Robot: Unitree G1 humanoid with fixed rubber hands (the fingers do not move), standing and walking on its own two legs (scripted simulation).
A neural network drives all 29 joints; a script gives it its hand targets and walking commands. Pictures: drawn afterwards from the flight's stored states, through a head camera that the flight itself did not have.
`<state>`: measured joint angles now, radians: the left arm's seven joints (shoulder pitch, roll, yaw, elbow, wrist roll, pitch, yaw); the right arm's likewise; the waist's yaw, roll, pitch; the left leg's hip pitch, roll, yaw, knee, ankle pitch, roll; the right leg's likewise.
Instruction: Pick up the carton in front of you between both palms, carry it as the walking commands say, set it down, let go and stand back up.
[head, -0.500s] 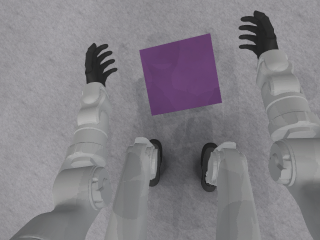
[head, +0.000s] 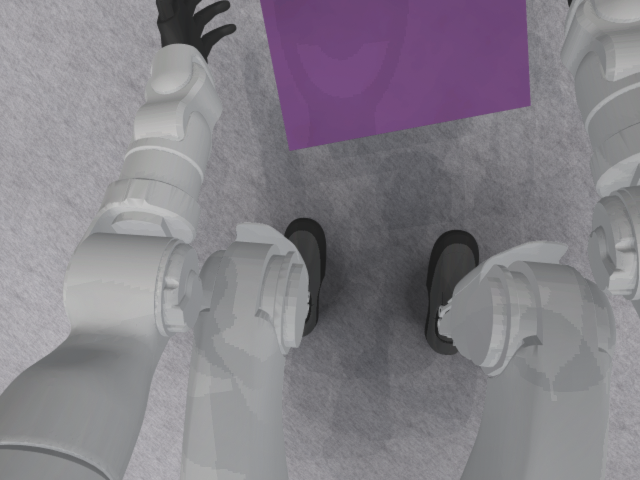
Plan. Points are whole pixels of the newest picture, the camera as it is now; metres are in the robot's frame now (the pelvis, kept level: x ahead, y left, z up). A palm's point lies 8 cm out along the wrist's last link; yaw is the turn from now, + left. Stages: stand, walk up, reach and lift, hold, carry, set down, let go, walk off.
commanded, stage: reach and lift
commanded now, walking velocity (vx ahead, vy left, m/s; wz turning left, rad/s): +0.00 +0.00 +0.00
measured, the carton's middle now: (385, 40) +0.51 -0.01 -0.26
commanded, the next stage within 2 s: none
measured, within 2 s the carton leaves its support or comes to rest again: leaves its support in 0.86 s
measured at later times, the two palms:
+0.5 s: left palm (212, 38) +0.51 +0.16 -0.17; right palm out of the picture +0.55 -0.16 -0.18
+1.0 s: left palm (219, 14) +0.51 +0.14 -0.13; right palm out of the picture +0.54 -0.16 -0.14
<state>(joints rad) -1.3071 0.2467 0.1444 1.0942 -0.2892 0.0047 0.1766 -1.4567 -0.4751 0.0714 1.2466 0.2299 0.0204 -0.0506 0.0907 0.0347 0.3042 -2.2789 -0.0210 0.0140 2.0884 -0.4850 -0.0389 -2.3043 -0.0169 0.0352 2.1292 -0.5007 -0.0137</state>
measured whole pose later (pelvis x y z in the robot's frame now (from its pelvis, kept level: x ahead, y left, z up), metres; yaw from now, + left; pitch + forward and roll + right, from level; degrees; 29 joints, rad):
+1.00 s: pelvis +0.01 +0.00 -0.01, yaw -2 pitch +37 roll +3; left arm -1.16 0.10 0.28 0.87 -0.22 0.12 0.23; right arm -1.33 -0.31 0.07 1.06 0.15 0.14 -0.13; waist 0.06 0.07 0.17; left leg -2.27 -0.07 -0.03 2.15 -0.54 -0.07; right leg -2.30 0.01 0.03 2.18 -0.53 0.00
